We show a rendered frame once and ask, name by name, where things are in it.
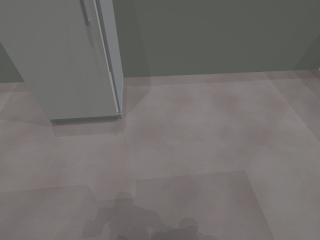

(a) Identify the fridge door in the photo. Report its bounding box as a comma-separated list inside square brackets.
[0, 0, 118, 120]

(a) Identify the handle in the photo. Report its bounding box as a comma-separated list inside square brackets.
[80, 0, 90, 26]

